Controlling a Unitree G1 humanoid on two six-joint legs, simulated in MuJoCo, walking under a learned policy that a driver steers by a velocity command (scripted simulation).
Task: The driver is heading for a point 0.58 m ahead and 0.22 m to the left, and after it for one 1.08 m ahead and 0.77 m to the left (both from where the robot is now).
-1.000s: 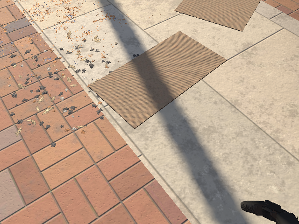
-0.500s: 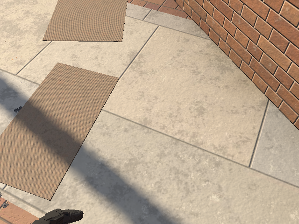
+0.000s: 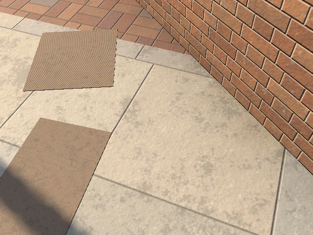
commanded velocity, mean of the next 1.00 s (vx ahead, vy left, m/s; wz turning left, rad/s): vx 0.50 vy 0.00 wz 0.47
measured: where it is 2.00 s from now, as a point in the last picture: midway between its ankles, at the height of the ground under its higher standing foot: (81, 143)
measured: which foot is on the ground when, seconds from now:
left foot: up 0.00-0.08, down 0.10-0.64, up 0.66-1.00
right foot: down 0.00-0.10, up 0.12-0.62, down 0.64-1.00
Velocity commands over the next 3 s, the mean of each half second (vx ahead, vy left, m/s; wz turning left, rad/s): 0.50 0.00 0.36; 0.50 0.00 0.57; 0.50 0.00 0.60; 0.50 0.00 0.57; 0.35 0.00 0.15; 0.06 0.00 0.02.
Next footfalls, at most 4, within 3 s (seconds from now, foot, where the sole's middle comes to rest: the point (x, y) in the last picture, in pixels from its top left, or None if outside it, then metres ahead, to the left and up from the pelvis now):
0.10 left None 0.24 0.10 -0.77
0.64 right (183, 216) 0.55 -0.02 -0.77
1.16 left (112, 186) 0.67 0.31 -0.77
1.70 right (98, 127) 1.01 0.44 -0.77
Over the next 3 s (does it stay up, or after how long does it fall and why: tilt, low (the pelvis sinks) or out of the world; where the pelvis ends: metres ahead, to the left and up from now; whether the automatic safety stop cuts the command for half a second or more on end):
stays up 1.00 0.75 0.01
